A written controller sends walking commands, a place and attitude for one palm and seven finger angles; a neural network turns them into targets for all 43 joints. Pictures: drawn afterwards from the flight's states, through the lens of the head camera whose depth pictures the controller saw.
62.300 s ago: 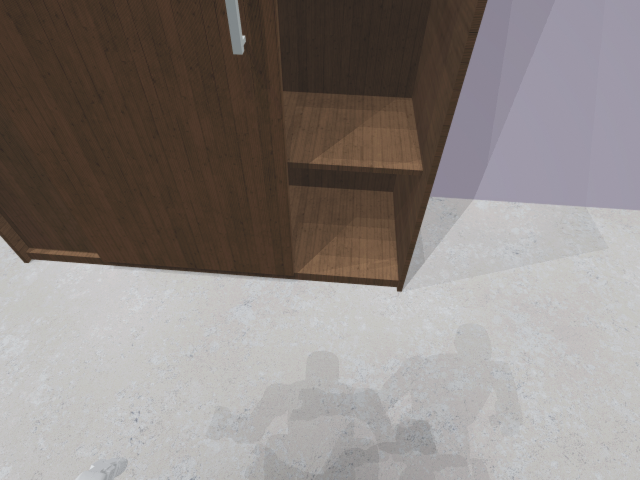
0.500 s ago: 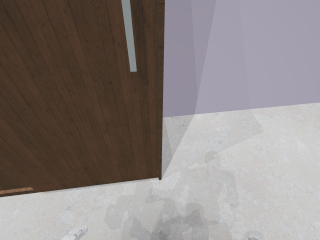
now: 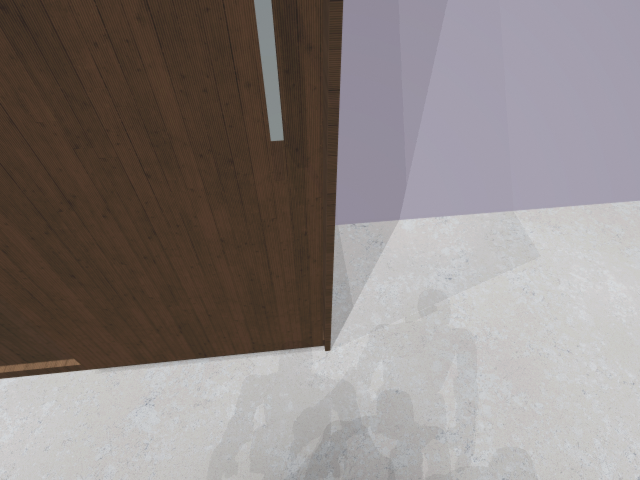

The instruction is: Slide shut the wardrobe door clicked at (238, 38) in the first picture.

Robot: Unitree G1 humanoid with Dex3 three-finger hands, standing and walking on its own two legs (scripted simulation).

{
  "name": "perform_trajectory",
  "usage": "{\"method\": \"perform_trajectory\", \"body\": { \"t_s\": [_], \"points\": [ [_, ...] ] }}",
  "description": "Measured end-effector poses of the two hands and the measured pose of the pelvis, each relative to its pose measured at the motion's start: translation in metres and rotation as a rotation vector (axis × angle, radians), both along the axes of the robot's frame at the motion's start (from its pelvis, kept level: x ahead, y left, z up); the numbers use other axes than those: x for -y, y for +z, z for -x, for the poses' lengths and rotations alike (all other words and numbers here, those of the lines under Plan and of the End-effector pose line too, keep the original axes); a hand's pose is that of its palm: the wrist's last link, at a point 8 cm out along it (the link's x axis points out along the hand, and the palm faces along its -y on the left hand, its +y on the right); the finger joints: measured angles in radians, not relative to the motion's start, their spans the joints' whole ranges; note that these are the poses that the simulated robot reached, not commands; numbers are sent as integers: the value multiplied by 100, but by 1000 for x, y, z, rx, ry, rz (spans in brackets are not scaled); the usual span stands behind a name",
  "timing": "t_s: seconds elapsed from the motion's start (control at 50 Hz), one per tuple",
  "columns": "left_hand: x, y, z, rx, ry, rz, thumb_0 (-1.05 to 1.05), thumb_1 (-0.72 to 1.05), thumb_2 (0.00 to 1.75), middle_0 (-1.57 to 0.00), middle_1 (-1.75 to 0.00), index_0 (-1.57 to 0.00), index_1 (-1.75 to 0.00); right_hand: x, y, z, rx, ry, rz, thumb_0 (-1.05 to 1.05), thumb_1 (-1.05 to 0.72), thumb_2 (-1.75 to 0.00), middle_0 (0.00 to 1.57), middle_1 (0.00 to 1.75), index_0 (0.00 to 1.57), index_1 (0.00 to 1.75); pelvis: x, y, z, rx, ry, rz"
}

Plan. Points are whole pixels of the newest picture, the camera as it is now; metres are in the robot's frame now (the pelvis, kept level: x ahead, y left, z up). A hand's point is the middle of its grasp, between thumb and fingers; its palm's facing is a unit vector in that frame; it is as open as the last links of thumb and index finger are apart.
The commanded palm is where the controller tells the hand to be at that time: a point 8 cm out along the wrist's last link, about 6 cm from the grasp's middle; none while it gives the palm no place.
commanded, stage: let the arm hang, fingers relaxed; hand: left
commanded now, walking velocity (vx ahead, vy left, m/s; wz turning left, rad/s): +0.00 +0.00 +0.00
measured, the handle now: (268, 47) +0.59 +0.11 +0.25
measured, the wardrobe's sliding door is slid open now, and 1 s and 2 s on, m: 0.00 0.00 0.00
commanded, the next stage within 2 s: look to check the result in 0.36 s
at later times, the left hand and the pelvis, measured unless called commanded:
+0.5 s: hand out of the picture +0.08 +0.20 -0.17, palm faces +0.00 -0.97 -0.26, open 7.4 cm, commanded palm none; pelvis +0.03 -0.01 +0.00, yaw +0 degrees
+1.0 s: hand out of the picture +0.13 +0.20 -0.16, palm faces +0.00 -0.95 -0.30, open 7.4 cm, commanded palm none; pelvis +0.05 -0.03 +0.01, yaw +0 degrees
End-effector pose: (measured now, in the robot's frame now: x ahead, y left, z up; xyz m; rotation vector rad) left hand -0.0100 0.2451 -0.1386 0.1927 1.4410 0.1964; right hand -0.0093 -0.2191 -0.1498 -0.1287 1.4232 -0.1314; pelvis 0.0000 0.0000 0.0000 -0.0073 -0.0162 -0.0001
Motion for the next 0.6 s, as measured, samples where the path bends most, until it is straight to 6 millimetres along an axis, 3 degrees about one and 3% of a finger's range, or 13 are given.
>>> {"method": "perform_trajectory", "body": {
  "t_s": [0.14,0.26,0.6],
  "points": [
    [11,-1,-45,110,-32,27,0,91,90,-20,-30,-20,-30,11,4,-31,75,13,25,0,-91,-90,20,30,20,30,2,1,-5,0,-2,-3],
    [16,0,-71,153,-50,39,0,91,90,-20,-30,-20,-30,26,11,-49,104,23,60,0,-91,-90,20,30,20,30,4,2,-11,0,-3,-5],
    [-7,11,-89,123,-48,-39,0,91,90,-20,-30,-20,-30,57,16,-84,96,54,101,0,-91,-90,20,30,20,30,15,5,-33,-6,2,-7]
  ]
}}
